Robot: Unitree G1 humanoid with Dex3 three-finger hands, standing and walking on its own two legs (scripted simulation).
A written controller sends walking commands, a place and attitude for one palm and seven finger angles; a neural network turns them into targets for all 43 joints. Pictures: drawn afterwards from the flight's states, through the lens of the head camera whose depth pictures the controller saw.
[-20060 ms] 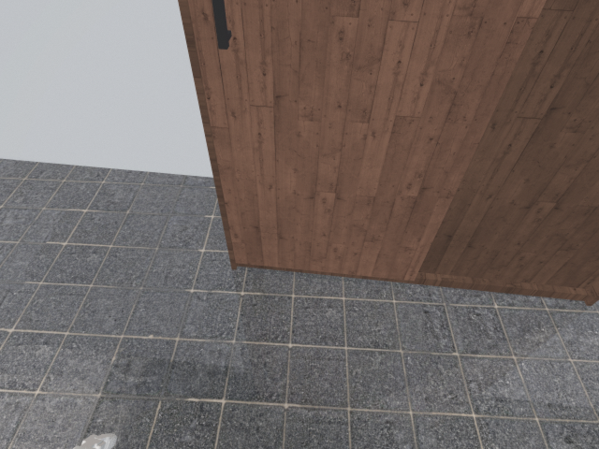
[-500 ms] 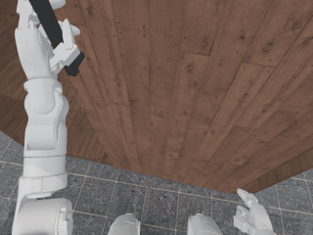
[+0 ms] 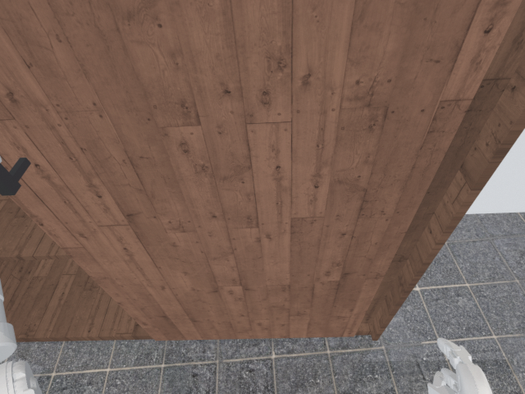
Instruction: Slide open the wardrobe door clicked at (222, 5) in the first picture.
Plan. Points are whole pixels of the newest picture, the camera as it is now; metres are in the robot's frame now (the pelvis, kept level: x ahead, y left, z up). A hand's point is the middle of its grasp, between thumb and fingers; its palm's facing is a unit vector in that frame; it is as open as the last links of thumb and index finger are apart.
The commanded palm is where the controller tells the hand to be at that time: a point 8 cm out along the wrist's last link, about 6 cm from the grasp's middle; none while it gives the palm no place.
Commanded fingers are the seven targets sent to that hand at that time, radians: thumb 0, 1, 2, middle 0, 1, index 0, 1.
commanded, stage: stop walking and hold the door there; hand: left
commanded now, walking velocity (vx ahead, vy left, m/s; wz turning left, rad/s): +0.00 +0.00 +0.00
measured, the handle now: out of the picture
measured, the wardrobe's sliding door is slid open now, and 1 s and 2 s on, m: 0.61 0.61 0.61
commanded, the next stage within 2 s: none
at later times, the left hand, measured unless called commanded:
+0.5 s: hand out of the picture +0.35 +0.34 +0.24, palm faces +0.60 -0.77 -0.21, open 5.6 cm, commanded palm +0.30 +0.38 +0.20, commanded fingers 0.00 0.90 0.90 -0.45 -1.40 -0.45 -1.40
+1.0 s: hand out of the picture +0.35 +0.35 +0.23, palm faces +0.51 -0.82 -0.26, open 5.3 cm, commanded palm +0.31 +0.39 +0.20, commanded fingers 0.00 0.90 0.90 -0.45 -1.40 -0.45 -1.40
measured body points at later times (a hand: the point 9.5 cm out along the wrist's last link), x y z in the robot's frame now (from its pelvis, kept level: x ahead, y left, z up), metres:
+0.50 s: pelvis -0.04 +0.00 +0.00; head -0.06 -0.01 +0.45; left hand +0.31 +0.38 +0.25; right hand +0.01 -0.28 -0.11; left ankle +0.03 +0.11 -0.73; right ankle -0.01 -0.12 -0.73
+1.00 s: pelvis -0.04 +0.04 +0.00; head -0.05 +0.02 +0.45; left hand +0.32 +0.39 +0.24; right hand +0.03 -0.27 -0.11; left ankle +0.01 +0.12 -0.73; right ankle -0.01 -0.12 -0.73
